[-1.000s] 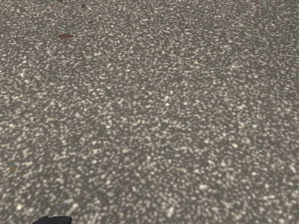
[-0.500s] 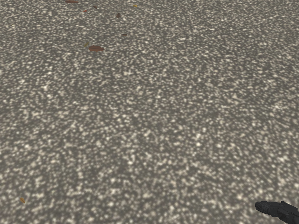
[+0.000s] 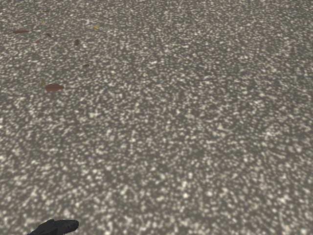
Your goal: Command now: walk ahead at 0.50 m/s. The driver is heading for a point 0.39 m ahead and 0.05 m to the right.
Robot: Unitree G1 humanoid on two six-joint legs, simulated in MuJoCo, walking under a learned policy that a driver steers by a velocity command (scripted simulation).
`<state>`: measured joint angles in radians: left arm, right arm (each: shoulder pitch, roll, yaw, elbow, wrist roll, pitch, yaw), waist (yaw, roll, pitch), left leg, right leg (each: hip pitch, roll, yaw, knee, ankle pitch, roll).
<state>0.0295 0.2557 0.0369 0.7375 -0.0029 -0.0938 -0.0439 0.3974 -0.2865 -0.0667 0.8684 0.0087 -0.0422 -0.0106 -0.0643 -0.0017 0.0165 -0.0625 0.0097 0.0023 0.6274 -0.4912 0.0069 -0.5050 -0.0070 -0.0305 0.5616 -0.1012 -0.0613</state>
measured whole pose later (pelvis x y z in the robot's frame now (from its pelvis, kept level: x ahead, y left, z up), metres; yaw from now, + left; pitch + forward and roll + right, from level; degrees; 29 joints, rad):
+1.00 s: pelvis +0.35 +0.02 +0.02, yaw +0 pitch -1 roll +1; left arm 0.23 0.22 0.04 0.97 0.01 -0.01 0.03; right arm 0.14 -0.22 -0.03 0.95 -0.01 0.00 -0.02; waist 0.00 0.01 0.02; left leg -0.28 -0.01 0.04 0.47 -0.19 0.02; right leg -0.23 -0.04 0.01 0.52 -0.28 0.03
